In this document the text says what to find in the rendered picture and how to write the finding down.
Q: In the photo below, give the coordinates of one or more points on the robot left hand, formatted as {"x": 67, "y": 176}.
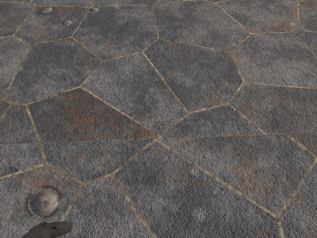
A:
{"x": 49, "y": 230}

